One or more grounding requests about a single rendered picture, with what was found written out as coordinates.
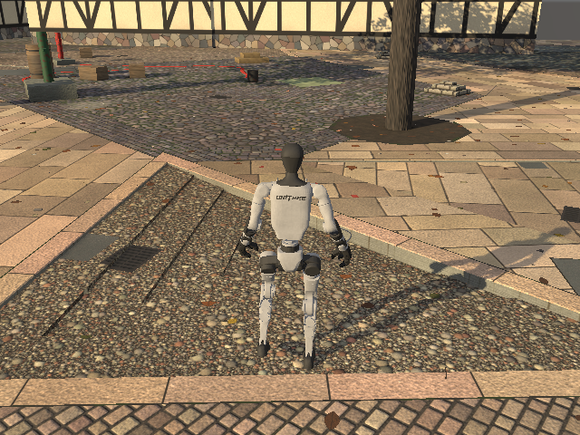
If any right robot forearm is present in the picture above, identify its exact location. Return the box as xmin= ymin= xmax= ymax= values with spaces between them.
xmin=329 ymin=219 xmax=348 ymax=252

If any robot right upper arm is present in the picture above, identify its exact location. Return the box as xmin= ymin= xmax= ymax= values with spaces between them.
xmin=310 ymin=183 xmax=338 ymax=233

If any right robot thigh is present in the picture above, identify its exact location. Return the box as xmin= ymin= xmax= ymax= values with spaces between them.
xmin=302 ymin=253 xmax=321 ymax=315

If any robot right foot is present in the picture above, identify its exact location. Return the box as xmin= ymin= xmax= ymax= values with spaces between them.
xmin=303 ymin=347 xmax=315 ymax=370

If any robot right hand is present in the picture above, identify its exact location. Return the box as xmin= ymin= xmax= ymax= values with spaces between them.
xmin=331 ymin=246 xmax=352 ymax=267

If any left robot forearm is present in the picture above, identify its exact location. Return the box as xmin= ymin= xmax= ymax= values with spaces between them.
xmin=240 ymin=217 xmax=256 ymax=246

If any robot left hand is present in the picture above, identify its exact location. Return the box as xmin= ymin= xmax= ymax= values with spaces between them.
xmin=238 ymin=235 xmax=258 ymax=258

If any robot left upper arm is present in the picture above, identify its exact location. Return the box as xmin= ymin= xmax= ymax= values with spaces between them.
xmin=247 ymin=181 xmax=273 ymax=231

